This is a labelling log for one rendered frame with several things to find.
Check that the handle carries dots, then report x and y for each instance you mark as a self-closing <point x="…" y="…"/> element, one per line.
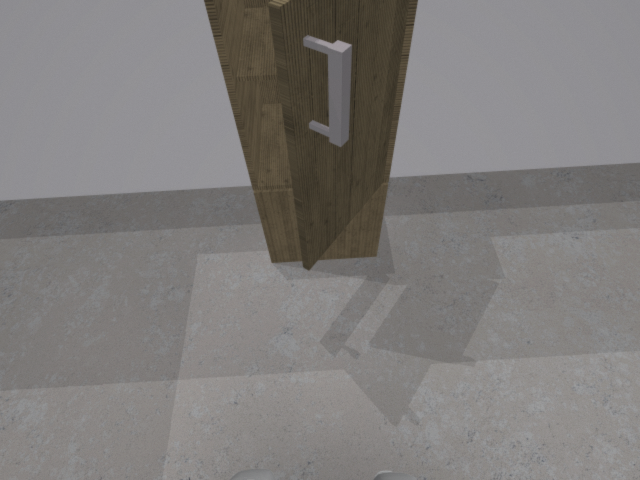
<point x="339" y="85"/>

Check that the cupboard door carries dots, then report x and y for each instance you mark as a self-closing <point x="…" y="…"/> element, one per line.
<point x="330" y="183"/>

